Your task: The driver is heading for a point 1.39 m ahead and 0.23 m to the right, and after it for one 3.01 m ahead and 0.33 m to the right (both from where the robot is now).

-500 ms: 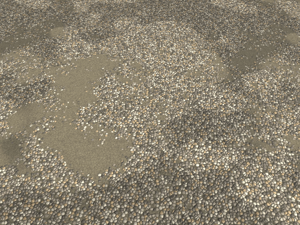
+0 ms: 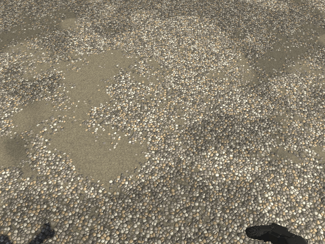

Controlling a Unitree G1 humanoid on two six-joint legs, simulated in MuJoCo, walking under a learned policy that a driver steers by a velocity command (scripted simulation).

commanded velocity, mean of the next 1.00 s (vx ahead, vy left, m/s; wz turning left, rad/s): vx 0.49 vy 0.00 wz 0.00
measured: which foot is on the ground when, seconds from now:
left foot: down 0.00-1.00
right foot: down 0.00-1.00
